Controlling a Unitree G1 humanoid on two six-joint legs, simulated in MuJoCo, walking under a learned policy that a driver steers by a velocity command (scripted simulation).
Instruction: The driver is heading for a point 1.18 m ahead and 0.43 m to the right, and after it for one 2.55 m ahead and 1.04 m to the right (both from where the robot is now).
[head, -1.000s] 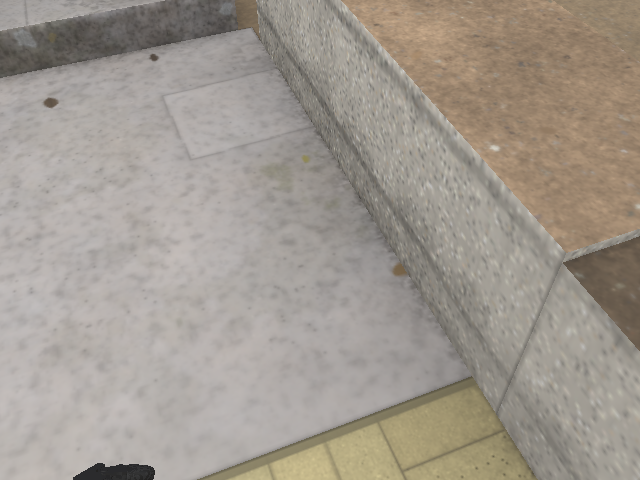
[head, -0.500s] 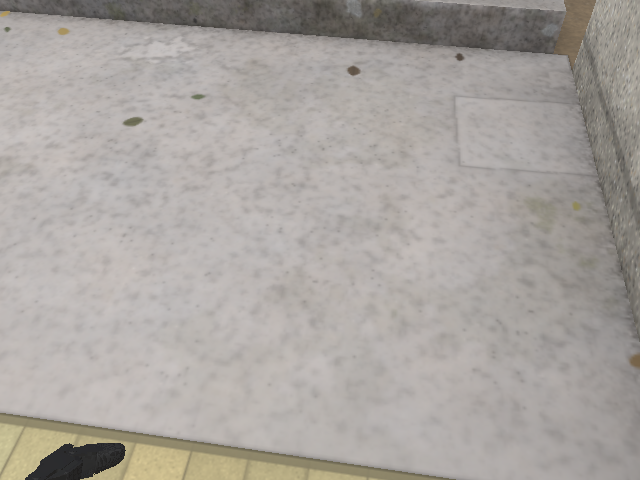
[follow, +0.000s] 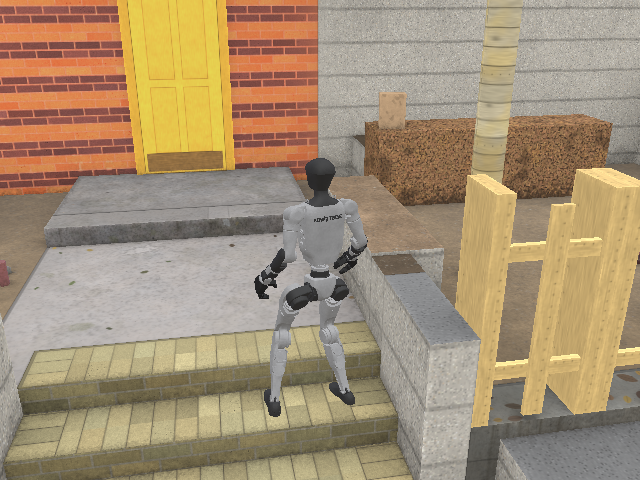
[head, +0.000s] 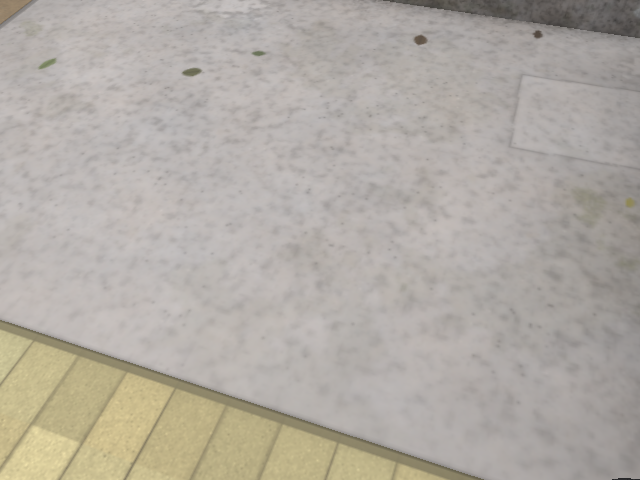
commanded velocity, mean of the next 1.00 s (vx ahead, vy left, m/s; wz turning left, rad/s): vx -0.01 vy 0.00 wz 0.04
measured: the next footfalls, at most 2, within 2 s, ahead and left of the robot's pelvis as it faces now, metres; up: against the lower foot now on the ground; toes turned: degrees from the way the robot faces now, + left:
left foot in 0.24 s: -0.03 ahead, +0.11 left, +0.00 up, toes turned +4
left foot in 1.48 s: +0.04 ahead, +0.13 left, +0.00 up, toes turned +4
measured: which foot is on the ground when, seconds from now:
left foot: up 0.00-0.22, down 0.24-1.00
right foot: down 0.00-1.00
